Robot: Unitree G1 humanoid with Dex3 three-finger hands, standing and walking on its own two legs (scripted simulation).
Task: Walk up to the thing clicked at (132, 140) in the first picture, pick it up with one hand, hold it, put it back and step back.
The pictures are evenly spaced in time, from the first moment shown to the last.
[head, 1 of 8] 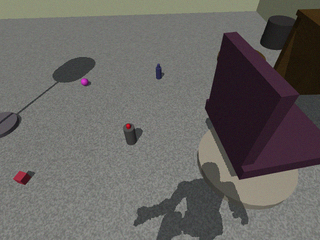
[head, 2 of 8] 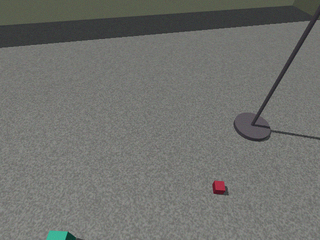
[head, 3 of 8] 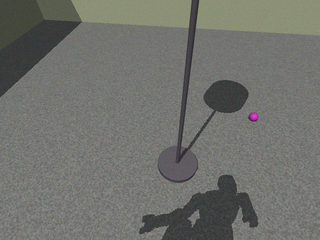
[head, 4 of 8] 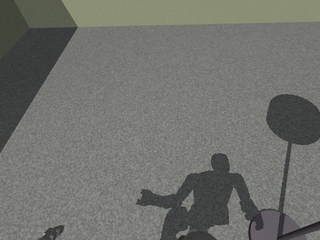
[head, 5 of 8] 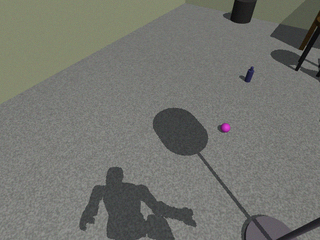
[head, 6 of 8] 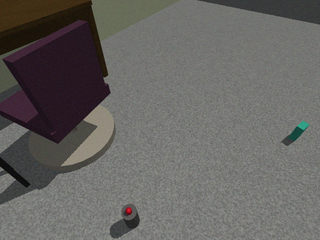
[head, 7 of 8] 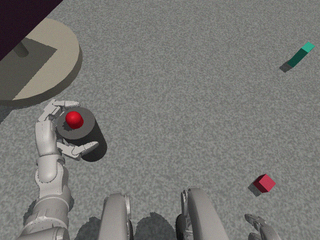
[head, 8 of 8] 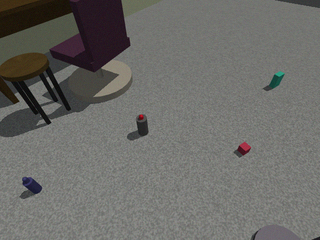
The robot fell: no
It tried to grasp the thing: yes
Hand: left
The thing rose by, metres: 0.66
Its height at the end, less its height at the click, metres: +0.00
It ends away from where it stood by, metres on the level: 0.02
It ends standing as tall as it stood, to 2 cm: yes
